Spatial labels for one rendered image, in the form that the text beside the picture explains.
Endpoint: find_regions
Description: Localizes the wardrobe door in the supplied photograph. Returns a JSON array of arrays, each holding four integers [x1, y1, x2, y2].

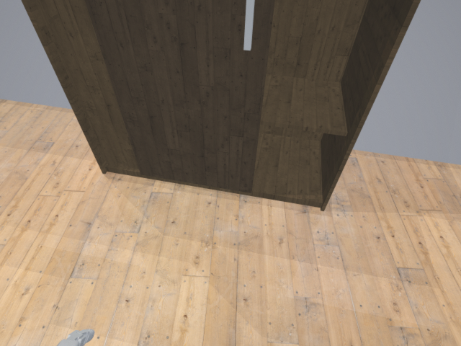
[[45, 0, 139, 169], [85, 0, 275, 193]]

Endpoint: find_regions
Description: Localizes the robot left hand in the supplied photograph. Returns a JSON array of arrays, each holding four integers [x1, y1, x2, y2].
[[57, 329, 94, 346]]

